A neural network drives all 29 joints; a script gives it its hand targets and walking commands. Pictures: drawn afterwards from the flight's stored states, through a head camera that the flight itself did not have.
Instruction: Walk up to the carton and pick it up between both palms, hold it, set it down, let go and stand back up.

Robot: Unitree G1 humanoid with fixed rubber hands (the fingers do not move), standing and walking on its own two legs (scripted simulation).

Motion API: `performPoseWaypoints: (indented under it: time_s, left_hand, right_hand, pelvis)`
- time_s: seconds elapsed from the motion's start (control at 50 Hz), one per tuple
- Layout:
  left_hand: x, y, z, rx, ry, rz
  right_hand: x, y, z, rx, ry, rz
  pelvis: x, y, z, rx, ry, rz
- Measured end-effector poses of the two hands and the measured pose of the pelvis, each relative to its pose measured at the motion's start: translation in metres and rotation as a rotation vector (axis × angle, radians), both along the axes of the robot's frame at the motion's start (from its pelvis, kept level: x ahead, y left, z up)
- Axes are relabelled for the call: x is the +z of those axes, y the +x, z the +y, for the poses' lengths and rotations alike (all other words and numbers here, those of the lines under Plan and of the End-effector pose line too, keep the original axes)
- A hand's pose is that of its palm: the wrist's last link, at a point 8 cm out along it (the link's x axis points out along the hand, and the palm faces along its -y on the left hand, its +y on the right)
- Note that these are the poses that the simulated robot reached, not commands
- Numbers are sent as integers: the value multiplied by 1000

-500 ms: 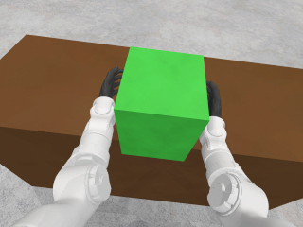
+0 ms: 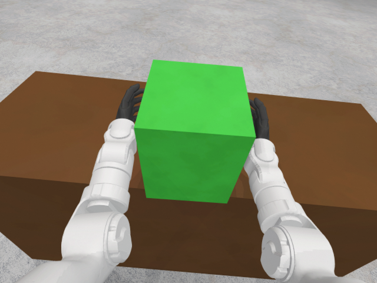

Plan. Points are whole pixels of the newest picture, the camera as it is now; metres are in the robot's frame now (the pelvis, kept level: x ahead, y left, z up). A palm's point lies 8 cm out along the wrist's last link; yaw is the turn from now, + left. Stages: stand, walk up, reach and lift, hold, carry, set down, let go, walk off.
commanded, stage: reach and lift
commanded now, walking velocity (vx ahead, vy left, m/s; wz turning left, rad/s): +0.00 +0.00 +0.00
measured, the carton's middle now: (192, 135) +0.41 +0.00 +0.11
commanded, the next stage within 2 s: hold in 1.80 s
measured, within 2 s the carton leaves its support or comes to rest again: neither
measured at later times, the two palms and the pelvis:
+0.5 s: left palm (119, 112) +0.38 +0.15 +0.20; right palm (263, 133) +0.36 -0.14 +0.18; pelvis -0.02 +0.02 +0.00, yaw +0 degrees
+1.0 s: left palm (120, 107) +0.37 +0.14 +0.22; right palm (273, 123) +0.36 -0.15 +0.21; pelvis -0.03 +0.00 +0.00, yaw +1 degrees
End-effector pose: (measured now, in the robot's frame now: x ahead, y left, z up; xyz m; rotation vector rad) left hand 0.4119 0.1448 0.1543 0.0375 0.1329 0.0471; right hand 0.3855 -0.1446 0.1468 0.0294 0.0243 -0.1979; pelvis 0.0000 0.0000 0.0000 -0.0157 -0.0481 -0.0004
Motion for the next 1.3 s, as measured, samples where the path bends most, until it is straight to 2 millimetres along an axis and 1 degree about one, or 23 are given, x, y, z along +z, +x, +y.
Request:
performPoseWaypoints:
  time_s: [0.08,0.16,0.34,0.52,0.74,0.92,1.1,1.3]
  left_hand:
    - [12,-5,3,-2,-1,2]
    - [20,-10,6,-5,4,10]
    - [31,-21,9,3,20,32]
    - [43,-30,4,16,29,43]
    - [55,-37,-4,28,27,52]
    - [61,-42,-5,35,19,61]
    - [70,-39,-2,36,9,59]
    - [76,-35,0,28,8,54]
  right_hand:
    - [12,-5,3,-2,3,2]
    - [19,-11,6,-4,1,11]
    - [23,-21,9,-1,16,33]
    - [31,-27,4,10,36,42]
    - [48,-29,-5,23,50,47]
    - [57,-31,-6,32,63,55]
    - [69,-27,-3,35,70,53]
    - [79,-23,-1,33,73,49]
  pelvis:
    - [0,-3,4,5,-1,-31]
    - [-1,-7,9,5,-2,-55]
    - [-2,-15,17,-2,-5,-86]
    - [-2,-20,16,-3,-6,-102]
    - [-3,-24,8,3,0,-105]
    - [-3,-25,2,8,3,-97]
    - [-3,-25,1,12,6,-80]
    - [-3,-19,4,15,1,-77]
